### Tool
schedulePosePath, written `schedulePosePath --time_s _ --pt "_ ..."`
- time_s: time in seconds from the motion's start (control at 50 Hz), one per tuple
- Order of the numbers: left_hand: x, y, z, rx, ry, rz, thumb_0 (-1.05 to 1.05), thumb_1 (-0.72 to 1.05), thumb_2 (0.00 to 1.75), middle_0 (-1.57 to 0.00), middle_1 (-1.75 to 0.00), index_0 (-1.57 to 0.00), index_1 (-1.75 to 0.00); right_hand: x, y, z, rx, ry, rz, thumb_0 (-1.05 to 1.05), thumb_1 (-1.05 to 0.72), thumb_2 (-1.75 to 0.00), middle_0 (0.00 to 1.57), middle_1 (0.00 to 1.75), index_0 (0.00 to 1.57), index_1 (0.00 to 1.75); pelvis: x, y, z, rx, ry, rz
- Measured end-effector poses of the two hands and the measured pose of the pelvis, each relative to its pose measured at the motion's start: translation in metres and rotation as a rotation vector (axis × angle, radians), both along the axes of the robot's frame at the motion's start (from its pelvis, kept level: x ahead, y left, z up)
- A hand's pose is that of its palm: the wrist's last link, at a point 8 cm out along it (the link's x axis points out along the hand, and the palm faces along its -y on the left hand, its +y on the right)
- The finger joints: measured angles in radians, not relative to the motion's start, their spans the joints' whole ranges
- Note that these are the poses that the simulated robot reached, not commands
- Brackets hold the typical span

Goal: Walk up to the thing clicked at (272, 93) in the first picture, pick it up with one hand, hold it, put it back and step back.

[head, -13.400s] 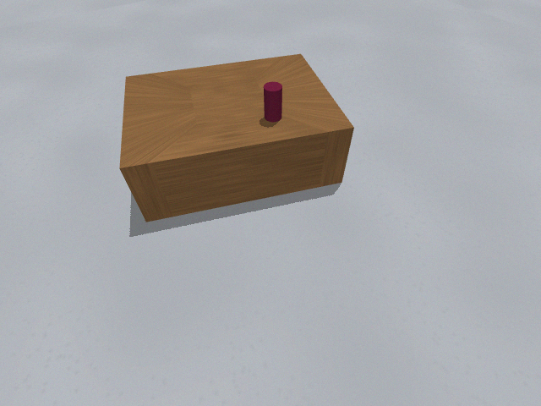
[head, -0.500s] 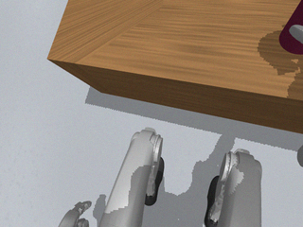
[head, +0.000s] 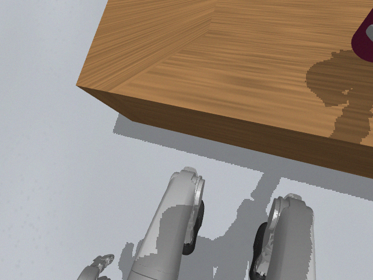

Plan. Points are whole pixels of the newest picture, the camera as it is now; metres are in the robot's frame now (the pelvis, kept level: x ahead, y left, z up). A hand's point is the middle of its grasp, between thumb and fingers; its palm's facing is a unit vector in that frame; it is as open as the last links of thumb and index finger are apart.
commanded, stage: settle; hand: right
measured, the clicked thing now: out of the picture +0.60 -0.21 +0.03
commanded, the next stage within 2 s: lift in 0.32 s
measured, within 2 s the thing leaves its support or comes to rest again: neither
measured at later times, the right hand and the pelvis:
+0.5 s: hand out of the picture +0.59 -0.21 +0.05, palm faces +0.18 +0.98 -0.04, open 11.3 cm; pelvis +0.00 +0.00 +0.03, yaw +0 degrees
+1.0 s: hand out of the picture +0.54 -0.21 +0.11, palm faces +0.18 +0.98 -0.04, open 11.3 cm; pelvis +0.02 +0.00 +0.09, yaw -1 degrees
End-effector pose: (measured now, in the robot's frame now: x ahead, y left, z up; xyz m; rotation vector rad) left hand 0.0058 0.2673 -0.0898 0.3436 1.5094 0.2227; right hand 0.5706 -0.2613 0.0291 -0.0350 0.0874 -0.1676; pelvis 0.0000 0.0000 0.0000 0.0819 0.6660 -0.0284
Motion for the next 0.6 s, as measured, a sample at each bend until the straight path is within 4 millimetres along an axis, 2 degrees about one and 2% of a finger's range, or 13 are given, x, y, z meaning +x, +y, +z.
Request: schedulePosePath --time_s 0.18,0.42,0.6 --pt "0.007 -0.007 0.005 -0.026 -0.009 0.001 0.01 0.92 0.87 -0.2 -0.31 -0.21 -0.29 -0.01 0.002 0.002 -0.005 0.011 -0.007 -0.02 0.55 -1.11 0.63 0.99 0.65 1.01 0.001 0.002 0.011 -0.005 -0.008 0.001" --pt "0.015 0.0 0.02 -0.001 -0.052 -0.007 0.01 0.92 0.87 -0.19 -0.3 -0.2 -0.29 -0.01 0.003 0.026 0.005 -0.002 -0.017 -0.02 0.55 -1.11 0.63 0.99 0.64 1.01 0.002 0.002 0.025 -0.004 -0.02 0.002" --pt "0.013 0.001 0.026 -0.004 -0.046 -0.003 0.01 0.9 0.88 -0.19 -0.3 -0.2 -0.29 -0.016 0.001 0.029 -0.003 0.006 -0.006 -0.02 0.55 -1.11 0.63 0.99 0.64 1.02 0.003 0.003 0.031 -0.005 -0.024 0.001"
